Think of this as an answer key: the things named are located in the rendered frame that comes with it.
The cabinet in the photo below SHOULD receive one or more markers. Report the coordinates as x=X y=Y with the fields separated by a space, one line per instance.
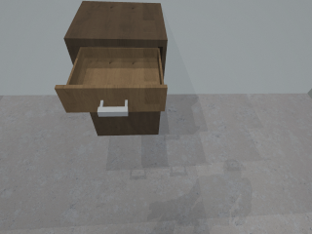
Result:
x=107 y=24

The handle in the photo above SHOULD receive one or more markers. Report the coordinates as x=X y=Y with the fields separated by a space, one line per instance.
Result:
x=113 y=111

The drawer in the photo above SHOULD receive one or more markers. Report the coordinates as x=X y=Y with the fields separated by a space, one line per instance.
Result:
x=115 y=75

